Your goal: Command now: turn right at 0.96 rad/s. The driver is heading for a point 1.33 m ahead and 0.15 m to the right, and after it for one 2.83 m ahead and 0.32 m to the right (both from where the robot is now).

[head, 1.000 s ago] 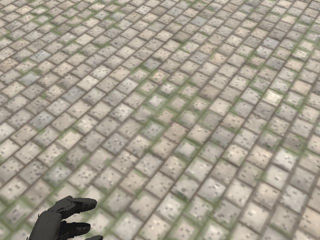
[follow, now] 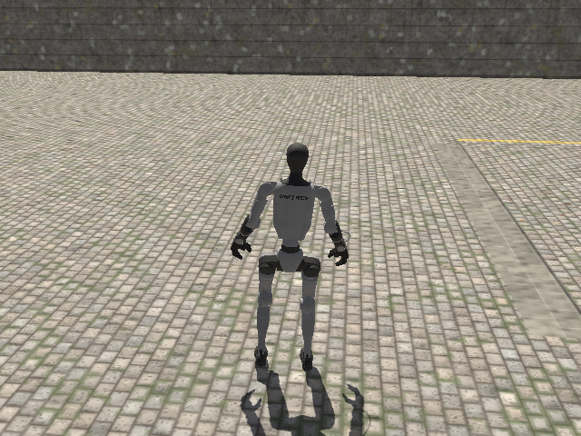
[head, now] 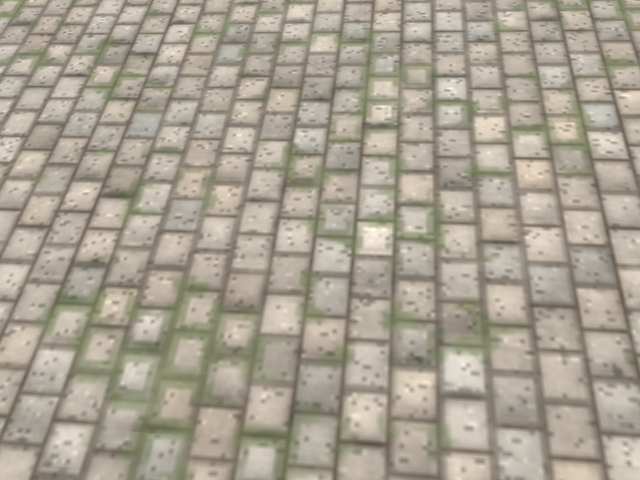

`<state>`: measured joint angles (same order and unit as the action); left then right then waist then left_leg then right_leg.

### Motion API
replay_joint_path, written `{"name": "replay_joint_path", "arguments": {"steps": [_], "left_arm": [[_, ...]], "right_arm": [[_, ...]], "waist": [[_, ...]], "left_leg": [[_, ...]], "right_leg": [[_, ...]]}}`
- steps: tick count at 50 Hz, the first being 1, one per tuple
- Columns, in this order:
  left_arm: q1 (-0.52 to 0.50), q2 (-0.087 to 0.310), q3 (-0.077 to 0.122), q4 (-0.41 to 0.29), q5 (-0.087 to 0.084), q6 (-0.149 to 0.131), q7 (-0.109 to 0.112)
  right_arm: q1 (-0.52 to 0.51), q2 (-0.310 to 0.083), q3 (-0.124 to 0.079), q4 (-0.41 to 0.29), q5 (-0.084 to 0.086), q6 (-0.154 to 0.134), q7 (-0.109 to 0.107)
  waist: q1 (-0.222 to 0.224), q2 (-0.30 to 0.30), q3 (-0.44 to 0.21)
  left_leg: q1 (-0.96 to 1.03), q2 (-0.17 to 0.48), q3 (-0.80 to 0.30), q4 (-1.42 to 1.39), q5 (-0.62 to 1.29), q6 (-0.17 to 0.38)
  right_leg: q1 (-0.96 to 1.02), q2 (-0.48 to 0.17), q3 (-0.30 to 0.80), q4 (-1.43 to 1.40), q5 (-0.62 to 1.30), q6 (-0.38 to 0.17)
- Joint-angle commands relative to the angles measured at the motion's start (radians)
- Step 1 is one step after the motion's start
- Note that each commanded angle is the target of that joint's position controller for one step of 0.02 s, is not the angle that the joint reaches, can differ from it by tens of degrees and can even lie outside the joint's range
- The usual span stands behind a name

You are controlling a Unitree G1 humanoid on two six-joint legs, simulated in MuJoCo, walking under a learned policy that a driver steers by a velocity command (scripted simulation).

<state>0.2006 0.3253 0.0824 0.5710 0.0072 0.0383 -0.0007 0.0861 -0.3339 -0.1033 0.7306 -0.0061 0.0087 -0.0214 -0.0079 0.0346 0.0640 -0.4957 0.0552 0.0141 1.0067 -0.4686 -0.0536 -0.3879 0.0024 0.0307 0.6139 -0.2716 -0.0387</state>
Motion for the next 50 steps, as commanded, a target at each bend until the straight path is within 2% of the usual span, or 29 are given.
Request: {"name": "replay_joint_path", "arguments": {"steps": [1, 3, 8, 14, 17, 18, 19, 20, 21, 22, 23, 24, 25, 26, 27, 28, 30, 32, 33, 34, 35, 36, 37, 38, 40, 42, 45, 47, 50], "left_arm": [[-0.018, 0.189, 0.058, -0.079, -0.023, -0.027, 0.021], [-0.048, 0.168, 0.047, -0.094, -0.017, -0.015, 0.036], [-0.034, 0.182, 0.057, -0.097, -0.024, -0.005, 0.052], [-0.049, 0.186, 0.064, -0.109, -0.026, 0.008, 0.042], [-0.097, 0.171, 0.058, -0.120, -0.036, 0.013, 0.038], [-0.064, 0.128, 0.043, -0.113, -0.032, 0.013, 0.037], [0.027, 0.057, 0.019, -0.098, -0.014, 0.013, 0.033], [0.005, 0.124, 0.036, -0.112, -0.010, -0.001, 0.037], [0.032, 0.180, 0.050, -0.081, 0.000, -0.010, 0.039], [0.016, 0.171, 0.047, -0.051, 0.002, -0.011, 0.038], [0.007, 0.111, 0.029, -0.035, 0.011, -0.007, 0.039], [0.007, 0.068, 0.013, -0.034, 0.020, -0.006, 0.034], [-0.018, 0.042, 0.002, -0.040, 0.020, -0.012, 0.028], [-0.058, 0.034, -0.001, -0.050, 0.014, -0.021, 0.027], [-0.090, 0.034, 0.000, -0.054, 0.004, -0.028, 0.029], [-0.096, 0.042, 0.005, -0.050, -0.008, -0.034, 0.031], [-0.070, 0.060, 0.015, -0.030, -0.027, -0.043, 0.033], [-0.024, 0.059, 0.022, 0.000, -0.030, -0.053, 0.031], [0.011, 0.066, 0.028, 0.021, -0.030, -0.057, 0.029], [0.038, 0.095, 0.039, 0.034, -0.025, -0.057, 0.029], [0.048, 0.162, 0.053, 0.034, 0.004, -0.052, 0.033], [-0.007, 0.179, 0.059, 0.032, 0.041, -0.049, 0.024], [-0.056, 0.113, 0.039, 0.003, 0.048, -0.054, 0.026], [-0.100, 0.066, 0.025, -0.007, 0.039, -0.056, 0.035], [-0.138, 0.048, 0.018, -0.004, 0.002, -0.059, 0.047], [-0.099, 0.065, 0.022, 0.011, 0.003, -0.051, 0.054], [-0.042, 0.096, 0.034, 0.028, 0.010, -0.035, 0.055], [-0.044, 0.132, 0.045, 0.030, 0.005, -0.032, 0.046], [-0.065, 0.164, 0.059, 0.034, -0.019, -0.042, 0.022]], "right_arm": [[-0.053, -0.095, -0.022, -0.091, -0.008, -0.019, -0.022], [-0.029, -0.082, -0.021, -0.078, -0.010, -0.022, -0.014], [-0.066, -0.038, -0.001, -0.076, 0.006, -0.026, 0.000], [-0.063, -0.062, -0.008, -0.073, 0.015, -0.041, 0.018], [0.014, -0.081, -0.021, -0.050, 0.016, -0.051, 0.026], [0.039, -0.108, -0.027, -0.041, 0.005, -0.049, 0.025], [-0.024, -0.158, -0.027, -0.069, -0.012, -0.037, 0.020], [0.008, -0.152, -0.027, -0.063, -0.043, -0.036, 0.022], [-0.032, -0.102, -0.010, -0.083, -0.026, -0.041, 0.021], [-0.058, -0.048, 0.009, -0.087, -0.010, -0.039, 0.019], [-0.068, -0.012, 0.029, -0.084, -0.002, -0.037, 0.020], [-0.080, -0.003, 0.040, -0.078, 0.007, -0.034, 0.023], [-0.072, -0.032, 0.033, -0.075, 0.017, -0.021, 0.022], [-0.044, -0.083, 0.013, -0.077, 0.024, -0.006, 0.019], [0.007, -0.136, -0.008, -0.075, 0.026, 0.006, 0.015], [0.045, -0.163, -0.019, -0.074, 0.025, 0.014, 0.012], [0.057, -0.165, -0.026, -0.084, 0.033, 0.019, 0.008], [0.035, -0.151, -0.029, -0.097, 0.053, 0.025, 0.001], [0.026, -0.141, -0.029, -0.103, 0.063, 0.028, -0.005], [0.041, -0.117, -0.024, -0.106, 0.062, 0.028, -0.011], [0.031, -0.067, -0.012, -0.128, 0.054, 0.024, -0.012], [0.055, -0.075, -0.016, -0.146, 0.050, 0.013, -0.006], [0.095, -0.145, -0.039, -0.122, 0.035, 0.010, -0.002], [0.120, -0.158, -0.050, -0.099, 0.041, 0.017, 0.002], [0.139, -0.111, -0.040, -0.088, 0.036, 0.042, 0.003], [0.089, -0.067, -0.019, -0.123, 0.041, 0.046, 0.016], [0.010, -0.044, 0.001, -0.181, 0.041, 0.043, 0.037], [-0.003, -0.040, 0.007, -0.206, 0.036, 0.044, 0.051], [0.019, -0.066, -0.003, -0.218, 0.036, 0.058, 0.060]], "waist": [[0.007, -0.163, -0.166], [-0.015, -0.168, -0.192], [0.004, -0.168, -0.194], [0.019, -0.221, -0.181], [-0.023, -0.218, -0.187], [-0.009, -0.151, -0.220], [0.066, 0.104, -0.224], [0.049, 0.255, -0.166], [0.056, 0.164, -0.144], [0.050, 0.091, -0.124], [0.054, 0.057, -0.123], [0.057, 0.067, -0.106], [0.049, 0.091, -0.088], [0.024, 0.121, -0.074], [-0.007, 0.142, -0.079], [-0.023, 0.154, -0.101], [-0.018, 0.176, -0.130], [0.014, 0.178, -0.148], [0.032, 0.169, -0.167], [0.031, 0.137, -0.198], [0.024, -0.068, -0.187], [0.001, -0.313, -0.148], [-0.003, -0.229, -0.134], [-0.025, -0.171, -0.127], [-0.031, -0.159, -0.090], [0.004, -0.174, -0.067], [0.056, -0.178, -0.080], [0.059, -0.178, -0.088], [0.040, -0.191, -0.093]], "left_leg": [[-0.257, -0.022, -0.116, 0.130, 0.064, 0.013], [-0.165, -0.060, -0.108, 0.116, 0.131, -0.004], [-0.109, -0.124, -0.140, -0.149, 0.173, -0.026], [0.030, -0.148, -0.174, -0.352, 0.152, -0.008], [0.216, -0.120, -0.145, -0.589, 0.282, 0.020], [0.330, -0.017, -0.191, -0.644, 0.385, 0.056], [0.412, 0.178, -0.414, -0.686, 0.529, 0.157], [0.342, 0.293, -0.640, -0.728, 0.591, 0.329], [0.309, 0.301, -0.619, -0.710, 0.542, 0.359], [0.281, 0.227, -0.506, -0.692, 0.481, 0.314], [0.277, 0.158, -0.447, -0.690, 0.385, 0.261], [0.274, 0.129, -0.427, -0.695, 0.373, 0.244], [0.266, 0.081, -0.390, -0.691, 0.412, 0.228], [0.270, 0.043, -0.376, -0.677, 0.461, 0.221], [0.307, 0.038, -0.398, -0.665, 0.494, 0.227], [0.354, 0.049, -0.439, -0.657, 0.504, 0.236], [0.408, 0.069, -0.516, -0.655, 0.499, 0.242], [0.395, 0.055, -0.541, -0.636, 0.504, 0.220], [0.339, 0.035, -0.527, -0.617, 0.481, 0.192], [0.230, 0.001, -0.490, -0.573, 0.402, 0.147], [0.032, -0.081, -0.353, -0.408, 0.228, 0.087], [-0.108, -0.165, -0.179, -0.234, -0.100, 0.037], [-0.122, -0.094, -0.174, -0.013, -0.137, 0.000], [-0.115, -0.081, -0.156, 0.082, -0.090, -0.012], [-0.179, -0.049, -0.125, 0.176, 0.029, -0.046], [-0.202, -0.024, -0.061, 0.138, 0.096, -0.068], [-0.188, 0.009, -0.018, -0.006, 0.124, -0.072], [-0.126, 0.020, 0.010, -0.096, 0.122, -0.054], [0.000, -0.001, 0.069, -0.220, 0.134, -0.015]], "right_leg": [[0.291, -0.238, 0.369, -0.249, 0.365, -0.182], [0.230, -0.186, 0.333, -0.235, 0.415, -0.169], [0.241, -0.143, 0.413, -0.208, 0.328, -0.158], [0.206, -0.110, 0.557, -0.181, 0.300, -0.149], [0.159, -0.056, 0.563, -0.126, 0.256, -0.106], [0.113, -0.013, 0.495, -0.039, 0.098, -0.066], [-0.003, 0.121, 0.319, 0.159, -0.240, -0.011], [-0.125, 0.178, 0.230, 0.380, -0.418, 0.052], [-0.131, 0.125, 0.242, 0.515, -0.362, 0.086], [-0.102, 0.108, 0.242, 0.532, -0.296, 0.105], [-0.074, 0.087, 0.233, 0.485, -0.261, 0.121], [-0.060, 0.046, 0.182, 0.412, -0.227, 0.140], [-0.034, 0.032, 0.110, 0.306, -0.213, 0.149], [-0.009, 0.044, 0.058, 0.205, -0.220, 0.153], [0.000, 0.067, 0.036, 0.135, -0.236, 0.151], [0.008, 0.083, 0.042, 0.082, -0.232, 0.149], [0.032, 0.092, 0.066, -0.026, -0.178, 0.133], [0.119, 0.095, 0.068, -0.196, -0.068, 0.103], [0.224, 0.078, 0.064, -0.290, 0.030, 0.082], [0.364, 0.005, 0.092, -0.301, 0.098, 0.054], [0.452, -0.174, 0.253, -0.290, 0.214, -0.043], [0.395, -0.356, 0.412, -0.304, 0.445, -0.181], [0.356, -0.402, 0.377, -0.293, 0.563, -0.224], [0.335, -0.349, 0.284, -0.276, 0.569, -0.191], [0.349, -0.272, 0.150, -0.247, 0.595, -0.142], [0.350, -0.241, 0.067, -0.255, 0.629, -0.149], [0.405, -0.266, 0.030, -0.257, 0.580, -0.171], [0.390, -0.292, 0.000, -0.255, 0.574, -0.173], [0.339, -0.306, -0.066, -0.218, 0.590, -0.145]]}}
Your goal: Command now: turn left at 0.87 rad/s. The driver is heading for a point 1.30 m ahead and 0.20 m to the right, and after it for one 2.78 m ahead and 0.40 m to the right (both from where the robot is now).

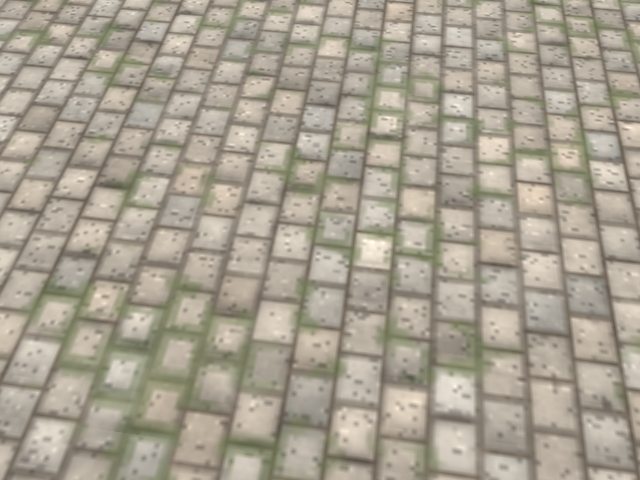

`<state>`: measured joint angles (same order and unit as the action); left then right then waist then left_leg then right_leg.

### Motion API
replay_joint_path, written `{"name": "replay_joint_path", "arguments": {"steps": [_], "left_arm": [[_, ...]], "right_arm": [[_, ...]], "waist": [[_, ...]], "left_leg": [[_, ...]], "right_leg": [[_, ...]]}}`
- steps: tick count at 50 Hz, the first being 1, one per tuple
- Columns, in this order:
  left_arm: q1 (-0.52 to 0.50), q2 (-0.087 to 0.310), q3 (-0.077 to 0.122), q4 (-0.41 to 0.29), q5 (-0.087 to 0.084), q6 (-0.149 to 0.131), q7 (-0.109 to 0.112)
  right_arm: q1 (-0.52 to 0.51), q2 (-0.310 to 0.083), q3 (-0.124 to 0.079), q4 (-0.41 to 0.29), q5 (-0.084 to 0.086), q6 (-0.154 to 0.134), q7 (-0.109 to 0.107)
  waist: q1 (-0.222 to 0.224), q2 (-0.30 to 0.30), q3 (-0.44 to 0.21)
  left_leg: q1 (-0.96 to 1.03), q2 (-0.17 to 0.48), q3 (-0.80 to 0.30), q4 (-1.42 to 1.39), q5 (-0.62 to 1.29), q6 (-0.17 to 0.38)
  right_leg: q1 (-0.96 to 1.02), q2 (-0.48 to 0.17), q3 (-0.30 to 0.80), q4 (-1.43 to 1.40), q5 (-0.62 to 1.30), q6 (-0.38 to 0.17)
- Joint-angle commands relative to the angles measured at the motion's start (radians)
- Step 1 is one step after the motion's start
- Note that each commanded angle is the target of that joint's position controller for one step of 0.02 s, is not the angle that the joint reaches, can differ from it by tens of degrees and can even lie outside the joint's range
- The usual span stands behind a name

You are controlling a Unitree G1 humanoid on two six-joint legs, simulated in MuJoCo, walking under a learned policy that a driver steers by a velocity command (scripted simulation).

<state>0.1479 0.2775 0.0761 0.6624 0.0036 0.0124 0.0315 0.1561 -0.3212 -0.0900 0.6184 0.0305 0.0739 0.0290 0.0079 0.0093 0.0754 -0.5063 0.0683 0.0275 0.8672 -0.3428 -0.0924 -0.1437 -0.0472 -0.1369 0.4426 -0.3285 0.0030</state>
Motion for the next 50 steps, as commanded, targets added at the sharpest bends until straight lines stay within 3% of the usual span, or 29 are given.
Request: {"name": "replay_joint_path", "arguments": {"steps": [1, 3, 4, 5, 6, 7, 8, 9, 11, 12, 14, 16, 22, 23, 24, 26, 33, 35, 36, 37, 38, 39, 40, 41, 42, 43, 44, 46, 50], "left_arm": [[-0.014, 0.212, 0.068, -0.053, -0.025, -0.023, -0.018], [-0.015, 0.202, 0.065, -0.039, -0.047, -0.036, -0.026], [0.034, 0.172, 0.053, -0.011, -0.050, -0.045, -0.034], [0.030, 0.098, 0.020, -0.047, 0.003, -0.050, -0.036], [0.022, 0.103, 0.013, -0.049, 0.019, -0.045, -0.030], [-0.015, 0.165, 0.028, -0.021, -0.007, -0.027, -0.027], [-0.006, 0.132, 0.017, -0.011, -0.025, -0.015, -0.025], [0.012, 0.116, 0.012, 0.011, -0.024, -0.005, -0.014], [0.058, 0.134, 0.019, 0.043, -0.018, 0.018, -0.002], [0.103, 0.156, 0.026, 0.051, -0.026, 0.019, -0.006], [0.064, 0.179, 0.034, 0.024, -0.040, 0.012, -0.012], [0.026, 0.170, 0.038, 0.004, -0.042, -0.001, -0.011], [0.079, 0.101, 0.038, 0.003, -0.036, -0.022, -0.025], [0.038, 0.089, 0.030, 0.007, 0.072, 0.013, -0.076], [0.016, 0.068, 0.027, -0.010, 0.060, 0.026, -0.104], [-0.007, 0.069, 0.023, -0.026, 0.032, 0.032, -0.128], [-0.122, 0.081, 0.005, -0.065, 0.023, 0.027, -0.136], [-0.099, 0.090, 0.003, -0.059, 0.014, 0.026, -0.122], [-0.019, 0.108, 0.012, -0.036, 0.006, 0.023, -0.106], [0.147, 0.131, 0.028, 0.009, -0.008, 0.012, -0.087], [0.401, 0.174, 0.057, 0.095, -0.002, -0.004, -0.069], [0.384, 0.311, 0.084, 0.123, 0.012, -0.005, -0.052], [0.337, 0.354, 0.082, 0.076, 0.005, -0.013, -0.052], [0.308, 0.313, 0.075, 0.074, 0.024, -0.015, -0.051], [0.320, 0.283, 0.066, 0.089, 0.041, -0.026, -0.042], [0.265, 0.223, 0.049, 0.087, 0.048, -0.045, -0.039], [0.208, 0.173, 0.029, 0.085, 0.040, -0.063, -0.039], [0.196, 0.121, 0.008, 0.097, 0.030, -0.100, -0.043], [0.252, 0.109, -0.001, 0.139, 0.025, -0.131, -0.052]], "right_arm": [[-0.044, -0.087, -0.022, -0.109, 0.000, 0.000, 0.011], [0.017, -0.095, -0.034, -0.099, -0.005, 0.008, 0.007], [0.097, -0.136, -0.052, -0.081, -0.015, 0.003, -0.009], [0.165, -0.240, -0.068, -0.092, -0.025, -0.007, -0.035], [0.108, -0.242, -0.049, -0.114, -0.054, -0.030, -0.037], [0.097, -0.121, -0.008, -0.101, -0.055, -0.049, -0.029], [0.049, -0.055, 0.017, -0.064, -0.052, -0.063, -0.027], [-0.009, -0.050, 0.020, -0.053, -0.046, -0.068, -0.028], [-0.072, -0.049, 0.026, -0.035, -0.059, -0.080, -0.037], [-0.029, -0.099, 0.003, -0.019, -0.056, -0.081, -0.042], [0.029, -0.126, -0.010, 0.008, -0.036, -0.091, -0.052], [0.054, -0.103, -0.006, 0.033, -0.039, -0.119, -0.061], [0.065, -0.074, -0.014, 0.071, -0.042, -0.161, -0.064], [0.124, -0.093, -0.011, 0.099, -0.082, -0.148, -0.045], [0.129, -0.099, -0.017, 0.102, -0.085, -0.147, -0.037], [0.128, -0.104, -0.018, 0.107, -0.080, -0.154, -0.036], [0.168, -0.134, -0.030, 0.150, -0.085, -0.150, -0.042], [0.167, -0.157, -0.034, 0.160, -0.082, -0.135, -0.035], [0.169, -0.183, -0.038, 0.164, -0.074, -0.126, -0.030], [0.151, -0.208, -0.041, 0.160, -0.061, -0.113, -0.021], [0.119, -0.207, -0.033, 0.141, -0.048, -0.104, -0.010], [0.139, -0.021, 0.019, 0.087, -0.062, -0.114, -0.001], [0.068, -0.018, 0.029, 0.002, -0.072, -0.139, 0.000], [-0.030, -0.078, 0.024, -0.013, -0.067, -0.147, -0.006], [0.023, -0.070, 0.032, 0.021, -0.049, -0.154, -0.011], [0.052, -0.064, 0.036, 0.062, -0.052, -0.153, -0.013], [0.107, -0.048, 0.040, 0.092, -0.058, -0.140, -0.005], [0.151, -0.041, 0.037, 0.139, -0.043, -0.104, 0.013], [0.035, -0.018, 0.038, 0.146, -0.022, -0.085, 0.029]], "waist": [[0.017, -0.171, -0.107], [-0.030, -0.145, -0.131], [-0.071, -0.046, -0.181], [-0.075, 0.224, -0.268], [-0.071, 0.298, -0.387], [-0.109, 0.128, -0.372], [-0.064, 0.124, -0.287], [-0.036, 0.089, -0.226], [-0.006, 0.121, -0.163], [-0.018, 0.139, -0.180], [-0.058, 0.159, -0.120], [-0.061, 0.131, -0.057], [-0.015, 0.091, -0.019], [-0.024, -0.011, 0.000], [-0.024, 0.041, 0.021], [-0.014, 0.090, 0.028], [-0.020, 0.089, 0.096], [0.002, 0.084, 0.072], [0.042, 0.080, 0.009], [0.129, 0.059, -0.089], [0.252, -0.016, -0.218], [0.167, -0.335, -0.155], [0.122, -0.344, -0.253], [0.141, -0.166, -0.185], [0.105, -0.097, -0.136], [0.060, -0.016, -0.105], [0.014, -0.024, -0.088], [-0.012, -0.028, -0.044], [0.016, -0.036, 0.070]], "left_leg": [[0.045, -0.022, 0.066, -0.127, 0.014, 0.041], [0.222, -0.071, 0.077, -0.308, 0.084, 0.094], [0.430, -0.087, 0.024, -0.446, 0.299, 0.143], [0.719, 0.180, -0.317, -0.436, 0.828, 0.248], [0.652, 0.422, -0.525, -0.454, 0.958, 0.488], [0.563, 0.359, -0.370, -0.466, 0.845, 0.464], [0.491, 0.273, -0.256, -0.475, 0.677, 0.387], [0.440, 0.210, -0.192, -0.497, 0.525, 0.326], [0.304, 0.179, -0.086, -0.530, 0.564, 0.308], [0.340, 0.183, -0.084, -0.587, 0.313, 0.313], [0.391, 0.242, -0.194, -0.721, -0.222, 0.307], [0.468, 0.287, -0.253, -0.779, -0.349, 0.283], [0.536, 0.293, -0.058, -0.809, -0.242, 0.243], [0.468, 0.284, 0.012, -0.810, -0.255, 0.229], [0.446, 0.275, 0.048, -0.803, -0.241, 0.220], [0.444, 0.293, 0.086, -0.807, -0.245, 0.209], [0.589, 0.311, 0.256, -0.814, -0.144, 0.182], [0.622, 0.291, 0.326, -0.705, 0.212, 0.173], [0.629, 0.283, 0.355, -0.549, 0.565, 0.173], [0.583, 0.278, 0.367, -0.288, 0.879, 0.176], [0.387, 0.246, 0.360, 0.089, 0.890, 0.149], [-0.042, 0.086, 0.317, 0.423, 0.058, 0.086], [-0.259, -0.055, 0.043, 0.622, -0.182, 0.059], [-0.342, 0.003, -0.027, 0.652, -0.073, 0.082], [-0.335, 0.038, -0.011, 0.638, 0.007, 0.108], [-0.266, 0.088, -0.037, 0.570, 0.076, 0.125], [-0.198, 0.104, -0.068, 0.524, 0.137, 0.134], [-0.132, 0.099, -0.124, 0.472, 0.191, 0.128], [-0.235, 0.013, -0.092, 0.274, 0.321, 0.142]], "right_leg": [[0.093, -0.263, 0.087, -0.020, 0.647, -0.171], [0.027, -0.237, 0.045, 0.118, 0.674, -0.122], [-0.080, -0.174, -0.004, 0.275, 0.615, -0.059], [-0.386, -0.080, -0.032, 0.576, -0.014, 0.030], [-0.476, 0.015, 0.093, 0.792, -0.399, 0.076], [-0.423, -0.048, 0.178, 0.817, -0.375, 0.075], [-0.403, -0.066, 0.190, 0.740, -0.335, 0.063], [-0.389, -0.072, 0.181, 0.659, -0.274, 0.065], [-0.274, -0.038, 0.181, 0.638, -0.133, 0.090], [-0.309, -0.017, 0.142, 0.660, -0.091, 0.094], [-0.465, -0.046, 0.153, 0.681, -0.016, 0.074], [-0.617, -0.064, 0.202, 0.680, 0.042, 0.051], [-0.760, -0.109, 0.198, 0.722, 0.151, 0.050], [-0.724, -0.065, 0.134, 0.711, 0.147, 0.041], [-0.729, -0.073, 0.130, 0.693, 0.175, 0.032], [-0.735, -0.091, 0.134, 0.657, 0.227, 0.011], [-0.660, -0.108, 0.026, 0.418, 0.116, -0.119], [-0.543, -0.050, -0.047, 0.369, 0.013, -0.169], [-0.413, 0.019, -0.093, 0.372, -0.060, -0.193], [-0.202, 0.102, -0.117, 0.353, -0.074, -0.216], [0.149, 0.168, -0.055, 0.267, -0.049, -0.239], [0.305, -0.056, 0.406, 0.020, -0.377, -0.273], [0.378, -0.189, 0.913, -0.222, -0.527, -0.320], [0.364, -0.232, 0.823, -0.249, -0.374, -0.263], [0.287, -0.256, 0.727, -0.212, -0.253, -0.252], [0.168, -0.213, 0.606, -0.182, -0.187, -0.209], [0.072, -0.178, 0.517, -0.197, -0.156, -0.171], [-0.028, -0.155, 0.405, -0.254, -0.054, -0.099], [0.016, -0.079, 0.101, -0.332, 0.383, 0.009]]}}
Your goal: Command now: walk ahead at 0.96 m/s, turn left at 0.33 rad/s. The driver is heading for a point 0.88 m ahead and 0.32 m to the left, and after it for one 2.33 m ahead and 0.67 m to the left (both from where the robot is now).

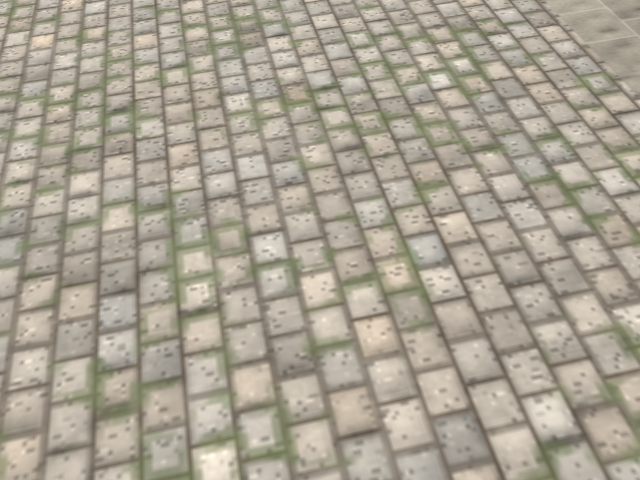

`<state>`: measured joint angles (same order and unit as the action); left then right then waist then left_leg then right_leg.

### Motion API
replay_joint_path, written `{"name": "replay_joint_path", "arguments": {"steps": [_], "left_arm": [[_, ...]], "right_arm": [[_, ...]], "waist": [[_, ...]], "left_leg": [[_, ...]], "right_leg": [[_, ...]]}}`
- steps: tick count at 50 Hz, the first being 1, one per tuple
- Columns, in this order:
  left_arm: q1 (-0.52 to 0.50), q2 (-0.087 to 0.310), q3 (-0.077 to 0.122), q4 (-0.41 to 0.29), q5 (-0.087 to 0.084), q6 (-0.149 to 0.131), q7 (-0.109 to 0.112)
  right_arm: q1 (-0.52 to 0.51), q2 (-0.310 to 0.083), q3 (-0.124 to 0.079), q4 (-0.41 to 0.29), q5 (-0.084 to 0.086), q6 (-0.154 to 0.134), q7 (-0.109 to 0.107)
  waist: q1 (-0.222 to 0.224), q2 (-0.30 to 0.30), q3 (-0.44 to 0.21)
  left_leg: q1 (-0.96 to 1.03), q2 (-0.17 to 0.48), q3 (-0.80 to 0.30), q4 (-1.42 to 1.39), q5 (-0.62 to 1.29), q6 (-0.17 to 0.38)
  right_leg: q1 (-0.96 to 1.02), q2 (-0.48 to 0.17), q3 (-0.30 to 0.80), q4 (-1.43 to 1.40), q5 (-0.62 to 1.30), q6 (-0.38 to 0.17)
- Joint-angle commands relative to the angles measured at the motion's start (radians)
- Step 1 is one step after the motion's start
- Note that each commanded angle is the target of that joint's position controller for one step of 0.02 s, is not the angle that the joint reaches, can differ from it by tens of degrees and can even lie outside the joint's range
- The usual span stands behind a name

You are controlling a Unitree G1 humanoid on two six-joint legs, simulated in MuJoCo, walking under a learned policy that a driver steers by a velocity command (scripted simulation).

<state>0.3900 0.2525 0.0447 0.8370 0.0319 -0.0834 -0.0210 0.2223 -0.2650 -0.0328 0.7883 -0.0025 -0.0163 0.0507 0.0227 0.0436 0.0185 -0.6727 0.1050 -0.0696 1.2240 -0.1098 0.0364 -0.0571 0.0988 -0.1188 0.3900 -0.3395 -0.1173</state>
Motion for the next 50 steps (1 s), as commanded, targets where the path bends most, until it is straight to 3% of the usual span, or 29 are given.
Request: {"name": "replay_joint_path", "arguments": {"steps": [1, 4, 6, 7, 9, 10, 11, 12, 13, 14, 15, 16, 18, 20, 21, 23, 25, 29, 30, 31, 32, 33, 34, 35, 36, 38, 42, 46, 50], "left_arm": [[0.019, 0.118, 0.023, -0.029, -0.006, -0.040, 0.001], [-0.033, 0.084, -0.002, -0.026, -0.014, -0.044, 0.021], [-0.037, 0.118, -0.001, -0.023, -0.024, -0.051, 0.048], [-0.046, 0.229, 0.027, -0.053, -0.032, -0.033, 0.102], [-0.178, 0.278, 0.047, -0.108, -0.007, 0.003, 0.144], [-0.297, 0.253, 0.045, -0.146, -0.018, 0.009, 0.132], [-0.405, 0.064, -0.007, -0.168, -0.025, -0.006, 0.074], [-0.189, -0.060, -0.035, -0.219, -0.030, -0.023, 0.041], [-0.049, 0.005, -0.040, -0.226, -0.031, -0.042, 0.021], [-0.088, 0.104, -0.020, -0.239, -0.037, -0.055, 0.012], [-0.126, 0.143, -0.003, -0.241, -0.032, -0.051, 0.013], [-0.161, 0.155, 0.002, -0.251, -0.024, -0.037, 0.019], [-0.202, 0.173, 0.012, -0.267, -0.014, -0.008, 0.038], [-0.284, 0.107, -0.004, -0.300, 0.003, 0.001, 0.056], [-0.312, 0.083, -0.010, -0.309, -0.002, 0.010, 0.063], [-0.335, 0.077, -0.010, -0.314, -0.028, 0.025, 0.068], [-0.386, 0.084, -0.004, -0.322, -0.038, 0.029, 0.066], [-0.385, 0.131, 0.026, -0.298, -0.037, 0.005, 0.050], [-0.340, 0.136, 0.035, -0.275, -0.037, -0.004, 0.045], [-0.307, 0.141, 0.038, -0.261, -0.028, -0.005, 0.045], [-0.309, 0.167, 0.039, -0.288, -0.011, 0.010, 0.052], [-0.283, 0.192, 0.046, -0.280, 0.023, 0.022, 0.049], [-0.327, 0.161, 0.051, -0.305, 0.011, 0.029, 0.056], [-0.350, 0.124, 0.045, -0.306, 0.003, 0.041, 0.063], [-0.362, 0.109, 0.037, -0.316, -0.005, 0.056, 0.068], [-0.358, 0.134, 0.038, -0.298, -0.014, 0.071, 0.078], [-0.277, 0.163, 0.054, -0.256, -0.002, 0.079, 0.083], [-0.298, 0.200, 0.073, -0.240, -0.014, 0.079, 0.068], [-0.273, 0.213, 0.076, -0.209, -0.039, 0.079, 0.046]], "right_arm": [[-0.069, -0.066, -0.016, -0.029, 0.010, 0.001, 0.009], [-0.100, -0.022, 0.010, -0.038, -0.009, -0.021, 0.016], [-0.083, -0.030, 0.014, -0.034, -0.020, -0.027, 0.022], [-0.073, -0.077, -0.020, -0.073, 0.057, -0.060, 0.027], [0.261, -0.202, -0.076, 0.010, 0.066, -0.049, 0.024], [0.504, -0.238, -0.096, 0.078, 0.059, -0.027, 0.003], [0.575, -0.144, -0.057, 0.151, 0.024, -0.012, -0.023], [0.380, -0.155, -0.036, 0.072, -0.052, -0.051, -0.027], [0.275, -0.181, -0.051, -0.024, -0.069, -0.067, -0.023], [0.157, -0.194, -0.071, -0.097, -0.028, -0.064, -0.022], [0.039, -0.193, -0.074, -0.138, 0.015, -0.058, -0.024], [-0.011, -0.188, -0.070, -0.164, 0.028, -0.057, -0.026], [-0.014, -0.168, -0.069, -0.178, 0.024, -0.052, -0.039], [0.031, -0.172, -0.078, -0.159, 0.028, -0.033, -0.063], [0.053, -0.190, -0.087, -0.151, 0.031, -0.015, -0.079], [0.059, -0.207, -0.099, -0.156, 0.048, 0.023, -0.103], [0.047, -0.196, -0.103, -0.175, 0.055, 0.048, -0.115], [-0.017, -0.149, -0.098, -0.235, 0.035, 0.062, -0.111], [-0.053, -0.137, -0.093, -0.253, 0.037, 0.061, -0.106], [-0.014, -0.085, -0.075, -0.256, 0.032, 0.062, -0.099], [0.066, -0.031, -0.056, -0.246, 0.016, 0.064, -0.099], [0.138, -0.123, -0.072, -0.290, 0.017, 0.052, -0.078], [0.142, -0.214, -0.093, -0.257, 0.019, 0.049, -0.069], [0.084, -0.258, -0.107, -0.237, 0.038, 0.058, -0.068], [0.064, -0.257, -0.107, -0.218, 0.038, 0.073, -0.075], [0.029, -0.184, -0.081, -0.247, 0.032, 0.081, -0.073], [-0.040, -0.135, -0.060, -0.287, 0.029, 0.068, -0.069], [-0.054, -0.133, -0.060, -0.291, 0.026, 0.071, -0.059], [-0.042, -0.116, -0.056, -0.281, 0.016, 0.077, -0.050]], "waist": [[0.009, -0.088, 0.130], [-0.025, -0.090, 0.130], [-0.036, -0.092, 0.068], [-0.051, -0.164, -0.019], [-0.228, -0.196, -0.183], [-0.349, -0.064, -0.204], [-0.337, 0.210, -0.082], [-0.071, 0.347, -0.108], [-0.040, 0.162, -0.328], [-0.016, -0.047, -0.249], [0.049, -0.216, -0.134], [0.066, -0.238, -0.060], [0.060, -0.193, -0.006], [0.023, -0.144, -0.030], [0.004, -0.096, -0.083], [-0.016, -0.010, -0.174], [-0.041, 0.044, -0.183], [-0.035, 0.133, -0.144], [-0.008, 0.123, -0.145], [-0.024, 0.019, -0.193], [-0.070, -0.149, -0.222], [-0.130, -0.345, -0.259], [-0.109, -0.269, -0.221], [-0.077, -0.205, -0.179], [-0.063, -0.122, -0.140], [-0.053, -0.124, -0.068], [-0.003, -0.182, -0.117], [-0.005, -0.198, -0.141], [-0.010, -0.211, -0.143]], "left_leg": [[-0.073, -0.046, 0.050, -0.140, 0.129, 0.021], [0.010, -0.094, 0.220, -0.382, 0.222, 0.036], [0.148, -0.161, 0.313, -0.557, 0.310, 0.045], [0.228, -0.189, 0.264, -0.586, 0.347, 0.032], [0.561, -0.239, 0.245, -0.584, 0.344, 0.037], [0.794, -0.162, 0.123, -0.669, 0.475, 0.103], [0.860, -0.085, 0.021, -0.782, 0.612, 0.118], [0.869, -0.017, -0.295, -0.618, 0.972, 0.240], [0.957, 0.128, -0.555, -0.760, 0.750, 0.389], [0.843, 0.120, -0.611, -0.884, 0.345, 0.423], [0.662, 0.091, -0.610, -0.972, 0.046, 0.391], [0.516, 0.084, -0.633, -1.017, 0.018, 0.374], [0.364, 0.000, -0.489, -0.996, 0.259, 0.333], [0.303, -0.101, -0.342, -0.916, 0.498, 0.279], [0.330, -0.125, -0.321, -0.880, 0.540, 0.245], [0.384, -0.156, -0.310, -0.829, 0.470, 0.165], [0.411, -0.165, -0.340, -0.808, 0.319, 0.115], [0.456, -0.148, -0.466, -0.729, 0.131, 0.081], [0.434, -0.168, -0.463, -0.663, 0.048, 0.062], [0.346, -0.225, -0.396, -0.498, -0.285, 0.030], [0.168, -0.327, -0.244, -0.263, -0.598, -0.009], [0.042, -0.285, -0.179, -0.090, -0.624, -0.055], [0.014, -0.199, -0.128, 0.034, -0.549, -0.111], [-0.017, -0.156, -0.098, 0.092, -0.445, -0.128], [0.015, -0.131, -0.082, 0.119, -0.363, -0.138], [0.029, -0.116, -0.008, 0.060, -0.277, -0.139], [0.019, -0.051, 0.037, -0.088, -0.254, -0.143], [0.122, -0.016, 0.059, -0.239, -0.230, -0.118], [0.296, -0.072, 0.100, -0.486, -0.270, -0.067]], "right_leg": [[-0.049, -0.200, 0.023, -0.287, 0.510, 0.138], [-0.012, -0.176, -0.122, -0.248, 0.994, 0.152], [0.055, -0.192, -0.152, -0.139, 1.268, 0.149], [0.108, -0.224, -0.116, -0.020, 1.393, 0.198], [0.066, -0.227, -0.100, 0.292, 1.456, 0.234], [-0.107, -0.166, -0.088, 0.701, 1.088, 0.248], [-0.373, 0.027, -0.042, 1.137, -0.197, 0.240], [-0.598, 0.078, 0.188, 1.392, -0.345, 0.229], [-0.634, 0.058, 0.329, 1.393, -0.270, 0.196], [-0.649, 0.022, 0.329, 1.275, -0.203, 0.141], [-0.637, -0.028, 0.312, 1.166, -0.133, 0.128], [-0.610, -0.049, 0.314, 1.085, -0.106, 0.143], [-0.527, -0.084, 0.306, 0.890, -0.089, 0.189], [-0.468, -0.059, 0.256, 0.637, -0.028, 0.222], [-0.446, -0.033, 0.246, 0.548, 0.032, 0.235], [-0.403, 0.001, 0.248, 0.422, 0.162, 0.245], [-0.392, 0.016, 0.261, 0.315, 0.225, 0.241], [-0.319, -0.008, 0.319, 0.093, 0.250, 0.210], [-0.235, -0.038, 0.311, -0.022, 0.345, 0.185], [-0.063, -0.171, 0.389, -0.066, 0.438, 0.114], [0.096, -0.373, 0.577, 0.002, 0.664, 0.015], [0.100, -0.547, 0.842, -0.051, 0.651, -0.145], [0.061, -0.536, 0.810, -0.042, 0.584, -0.194], [0.004, -0.460, 0.669, -0.034, 0.401, -0.163], [-0.083, -0.366, 0.541, -0.043, 0.297, -0.104], [-0.182, -0.281, 0.383, -0.076, 0.325, -0.071], [-0.073, -0.333, 0.302, -0.098, 0.386, -0.117], [-0.078, -0.382, 0.223, -0.105, 0.358, -0.115], [-0.111, -0.381, 0.184, -0.052, 0.392, -0.101]]}}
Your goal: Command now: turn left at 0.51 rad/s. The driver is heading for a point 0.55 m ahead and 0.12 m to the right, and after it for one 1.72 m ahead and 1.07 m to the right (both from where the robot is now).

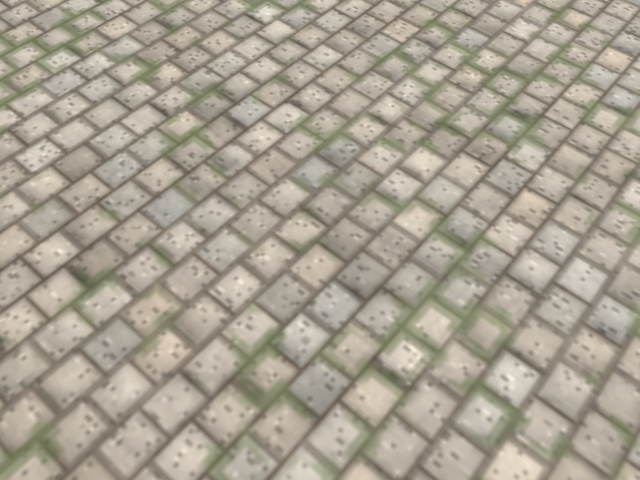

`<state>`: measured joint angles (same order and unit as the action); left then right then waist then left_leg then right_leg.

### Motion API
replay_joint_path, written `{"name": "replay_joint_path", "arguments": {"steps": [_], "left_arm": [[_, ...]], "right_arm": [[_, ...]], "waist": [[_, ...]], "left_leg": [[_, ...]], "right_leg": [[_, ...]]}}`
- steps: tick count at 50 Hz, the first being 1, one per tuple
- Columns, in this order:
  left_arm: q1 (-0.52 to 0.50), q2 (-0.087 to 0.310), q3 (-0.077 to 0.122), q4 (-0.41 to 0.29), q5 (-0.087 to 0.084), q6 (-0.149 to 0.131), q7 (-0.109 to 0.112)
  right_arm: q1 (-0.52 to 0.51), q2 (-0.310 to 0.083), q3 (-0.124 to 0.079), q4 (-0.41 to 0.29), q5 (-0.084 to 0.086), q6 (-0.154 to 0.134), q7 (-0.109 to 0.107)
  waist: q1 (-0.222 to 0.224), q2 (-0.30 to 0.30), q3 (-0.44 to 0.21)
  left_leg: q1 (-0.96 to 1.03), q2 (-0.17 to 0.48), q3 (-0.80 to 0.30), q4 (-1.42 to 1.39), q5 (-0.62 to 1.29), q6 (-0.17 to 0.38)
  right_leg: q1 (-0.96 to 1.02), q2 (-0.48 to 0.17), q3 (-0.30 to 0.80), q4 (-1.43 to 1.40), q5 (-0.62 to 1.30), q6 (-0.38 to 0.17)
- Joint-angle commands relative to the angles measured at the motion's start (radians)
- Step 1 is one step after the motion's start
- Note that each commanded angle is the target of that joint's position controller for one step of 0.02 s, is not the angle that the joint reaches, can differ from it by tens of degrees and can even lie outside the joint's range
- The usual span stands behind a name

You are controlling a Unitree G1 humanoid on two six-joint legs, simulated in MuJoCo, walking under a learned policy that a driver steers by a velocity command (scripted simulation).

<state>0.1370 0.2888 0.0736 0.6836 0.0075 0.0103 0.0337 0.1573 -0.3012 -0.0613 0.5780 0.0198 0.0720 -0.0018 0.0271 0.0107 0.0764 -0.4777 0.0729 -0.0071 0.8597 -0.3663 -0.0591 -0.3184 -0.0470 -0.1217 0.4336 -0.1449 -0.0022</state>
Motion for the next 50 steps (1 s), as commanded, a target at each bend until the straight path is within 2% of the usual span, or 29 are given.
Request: {"name": "replay_joint_path", "arguments": {"steps": [1, 2, 3, 4, 5, 6, 7, 8, 10, 13, 17, 22, 24, 26, 27, 28, 29, 30, 31, 32, 33, 34, 35, 36, 38, 41, 45, 48, 50], "left_arm": [[-0.019, 0.171, 0.042, -0.045, -0.028, -0.014, -0.012], [-0.004, 0.149, 0.032, -0.027, -0.042, -0.013, -0.016], [0.052, 0.094, 0.011, -0.002, -0.037, -0.018, -0.027], [0.079, 0.001, -0.029, -0.032, 0.030, -0.030, -0.052], [0.036, 0.054, -0.005, -0.030, 0.011, -0.028, -0.042], [0.008, 0.118, 0.012, -0.019, -0.021, -0.016, -0.032], [0.033, 0.127, 0.024, -0.004, -0.035, -0.003, -0.023], [0.057, 0.149, 0.036, 0.020, -0.034, 0.011, -0.010], [0.097, 0.161, 0.050, 0.024, -0.035, 0.028, 0.004], [0.073, 0.114, 0.041, -0.013, -0.040, 0.040, 0.007], [0.029, 0.053, 0.014, -0.081, -0.028, 0.043, -0.027], [0.051, 0.076, 0.023, -0.132, -0.029, 0.057, -0.057], [0.069, 0.078, 0.027, -0.134, -0.042, 0.066, -0.064], [0.196, 0.095, 0.044, -0.074, -0.050, 0.055, -0.061], [0.354, 0.136, 0.068, -0.005, -0.056, 0.044, -0.050], [0.499, 0.245, 0.096, 0.023, -0.051, 0.021, -0.039], [0.417, 0.288, 0.087, -0.054, -0.031, -0.039, -0.060], [0.351, 0.212, 0.064, -0.064, -0.026, -0.068, -0.063], [0.308, 0.173, 0.045, -0.073, -0.032, -0.082, -0.058], [0.260, 0.134, 0.029, -0.084, -0.036, -0.080, -0.050], [0.215, 0.109, 0.015, -0.090, -0.030, -0.075, -0.038], [0.207, 0.155, 0.024, -0.063, 0.025, -0.062, -0.036], [0.228, 0.149, 0.020, -0.047, 0.027, -0.067, -0.043], [0.261, 0.136, 0.016, -0.026, 0.018, -0.075, -0.053], [0.328, 0.114, 0.008, 0.006, 0.010, -0.085, -0.063], [0.373, 0.119, 0.004, 0.035, 0.023, -0.097, -0.054], [0.330, 0.102, -0.012, 0.077, 0.023, -0.112, -0.034], [0.319, 0.142, -0.012, 0.110, 0.037, -0.113, -0.010], [0.272, 0.208, 0.008, 0.107, 0.065, -0.080, 0.010]], "right_arm": [[0.062, -0.068, -0.027, -0.052, -0.010, -0.012, 0.005], [0.120, -0.066, -0.028, -0.021, -0.013, -0.014, 0.006], [0.154, -0.092, -0.030, -0.006, -0.015, -0.016, 0.002], [0.142, -0.166, -0.033, -0.022, -0.025, -0.015, -0.013], [0.103, -0.119, -0.017, -0.026, -0.069, -0.030, -0.011], [0.051, -0.092, -0.011, -0.023, -0.083, -0.049, -0.004], [-0.003, -0.107, -0.019, -0.007, -0.073, -0.063, -0.005], [-0.031, -0.121, -0.025, -0.010, -0.059, -0.070, -0.011], [-0.058, -0.090, -0.014, -0.007, -0.051, -0.070, -0.030], [-0.055, -0.049, -0.006, 0.001, -0.047, -0.059, -0.054], [-0.035, -0.090, -0.030, 0.019, -0.046, -0.049, -0.064], [-0.053, -0.138, -0.061, 0.033, -0.017, -0.056, -0.036], [-0.027, -0.160, -0.075, 0.048, 0.004, -0.070, -0.019], [-0.064, -0.136, -0.070, 0.065, 0.015, -0.081, -0.009], [-0.096, -0.081, -0.055, 0.062, -0.002, -0.084, -0.003], [-0.183, 0.014, -0.027, 0.019, -0.025, -0.094, 0.003], [-0.272, -0.005, -0.026, -0.068, -0.002, -0.134, 0.006], [-0.328, -0.084, -0.040, -0.075, 0.032, -0.171, 0.022], [-0.283, -0.104, -0.046, -0.063, 0.027, -0.197, 0.032], [-0.190, -0.113, -0.048, -0.012, 0.004, -0.205, 0.035], [-0.141, -0.121, -0.053, 0.020, -0.016, -0.205, 0.037], [-0.078, -0.068, -0.021, 0.080, -0.138, -0.145, 0.061], [-0.053, -0.053, -0.020, 0.092, -0.126, -0.112, 0.071], [-0.055, -0.055, -0.016, 0.099, -0.099, -0.091, 0.074], [-0.100, -0.062, -0.011, 0.095, -0.059, -0.075, 0.076], [-0.187, -0.058, -0.005, 0.074, -0.043, -0.083, 0.080], [-0.204, -0.048, 0.011, 0.062, -0.052, -0.093, 0.094], [-0.113, -0.049, 0.022, 0.076, -0.041, -0.087, 0.077], [0.168, -0.114, -0.001, 0.149, -0.028, -0.088, 0.063]], "waist": [[-0.039, -0.165, -0.206], [-0.063, -0.148, -0.207], [-0.057, -0.064, -0.217], [-0.005, 0.260, -0.252], [-0.055, 0.235, -0.266], [-0.059, 0.170, -0.195], [-0.036, 0.182, -0.146], [-0.037, 0.184, -0.123], [-0.017, 0.169, -0.095], [-0.032, 0.128, -0.093], [-0.062, 0.120, -0.120], [-0.044, 0.133, -0.135], [-0.041, 0.118, -0.162], [0.034, 0.074, -0.140], [0.098, -0.038, -0.132], [0.150, -0.339, -0.078], [0.129, -0.339, -0.059], [0.125, -0.187, -0.007], [0.071, -0.159, 0.002], [0.017, -0.091, -0.011], [-0.011, -0.084, -0.005], [-0.013, -0.083, -0.021], [-0.019, -0.105, -0.007], [-0.008, -0.100, 0.000], [0.023, -0.090, 0.022], [0.060, -0.080, 0.075], [0.029, -0.077, 0.110], [-0.028, -0.138, -0.008], [-0.168, -0.184, -0.165]], "left_leg": [[0.175, -0.065, 0.047, -0.254, 0.039, 0.054], [0.296, -0.092, 0.056, -0.412, 0.130, 0.088], [0.465, -0.025, -0.042, -0.495, 0.259, 0.123], [0.618, 0.270, -0.349, -0.460, 0.658, 0.216], [0.390, 0.353, -0.346, -0.503, 0.579, 0.361], [0.308, 0.271, -0.248, -0.531, 0.479, 0.340], [0.278, 0.217, -0.165, -0.533, 0.434, 0.297], [0.284, 0.200, -0.124, -0.537, 0.433, 0.275], [0.266, 0.203, -0.064, -0.544, 0.510, 0.274], [0.364, 0.228, -0.021, -0.545, 0.437, 0.270], [0.418, 0.266, 0.018, -0.528, 0.446, 0.284], [0.394, 0.314, 0.073, -0.476, 0.551, 0.266], [0.360, 0.334, 0.073, -0.520, 0.124, 0.230], [0.181, 0.280, 0.128, -0.467, -0.289, 0.168], [0.038, 0.202, 0.202, -0.252, -0.329, 0.125], [-0.300, 0.073, 0.272, 0.290, -0.339, 0.049], [-0.597, -0.097, -0.001, 0.443, -0.279, 0.038], [-0.658, -0.032, -0.077, 0.465, -0.172, 0.068], [-0.638, -0.016, -0.093, 0.418, -0.067, 0.087], [-0.584, 0.019, -0.078, 0.365, 0.038, 0.085], [-0.522, 0.039, -0.061, 0.278, 0.137, 0.072], [-0.354, 0.028, 0.030, 0.241, 0.233, 0.046], [-0.302, 0.014, 0.066, 0.232, 0.267, 0.035], [-0.303, 0.019, 0.077, 0.222, 0.285, 0.033], [-0.362, 0.020, 0.077, 0.177, 0.313, 0.043], [-0.410, -0.043, 0.013, 0.065, 0.350, 0.069], [-0.337, -0.064, 0.093, -0.099, 0.386, 0.143], [-0.099, -0.164, 0.216, -0.142, 0.288, 0.219], [0.122, -0.233, 0.214, -0.128, 0.133, 0.263]], "right_leg": [[0.140, -0.227, 0.181, -0.052, 0.222, -0.201], [0.083, -0.204, 0.162, 0.004, 0.215, -0.166], [-0.048, -0.150, 0.112, 0.087, 0.067, -0.082], [-0.269, -0.037, 0.008, 0.331, -0.433, 0.033], [-0.247, -0.034, 0.120, 0.434, -0.514, 0.066], [-0.198, -0.029, 0.151, 0.525, -0.452, 0.069], [-0.225, -0.003, 0.150, 0.590, -0.383, 0.072], [-0.260, 0.009, 0.157, 0.668, -0.342, 0.083], [-0.276, 0.033, 0.167, 0.799, -0.286, 0.107], [-0.359, -0.004, 0.152, 0.752, -0.219, 0.133], [-0.292, -0.048, 0.105, 0.543, -0.229, 0.127], [-0.158, -0.039, 0.034, 0.368, -0.259, 0.054], [-0.065, -0.031, 0.004, 0.303, -0.262, 0.002], [0.156, 0.026, -0.047, 0.194, -0.257, -0.068], [0.327, 0.045, -0.001, 0.126, -0.323, -0.128], [0.468, -0.166, 0.414, -0.009, -0.448, -0.252], [0.471, -0.311, 0.993, -0.270, -0.743, -0.426], [0.469, -0.346, 0.937, -0.322, -0.747, -0.403], [0.451, -0.318, 0.861, -0.300, -0.658, -0.368], [0.423, -0.283, 0.721, -0.264, -0.539, -0.323], [0.373, -0.236, 0.592, -0.260, -0.441, -0.283], [0.264, -0.124, 0.424, -0.315, -0.305, -0.193], [0.235, -0.089, 0.351, -0.326, -0.208, -0.177], [0.245, -0.077, 0.304, -0.330, -0.141, -0.169], [0.305, -0.089, 0.254, -0.347, -0.058, -0.156], [0.355, -0.125, 0.162, -0.392, -0.023, -0.132], [0.410, -0.150, 0.033, -0.442, 0.267, -0.090], [0.497, -0.164, -0.058, -0.248, 1.145, -0.042], [0.548, -0.186, -0.069, 0.148, 1.446, -0.032]]}}
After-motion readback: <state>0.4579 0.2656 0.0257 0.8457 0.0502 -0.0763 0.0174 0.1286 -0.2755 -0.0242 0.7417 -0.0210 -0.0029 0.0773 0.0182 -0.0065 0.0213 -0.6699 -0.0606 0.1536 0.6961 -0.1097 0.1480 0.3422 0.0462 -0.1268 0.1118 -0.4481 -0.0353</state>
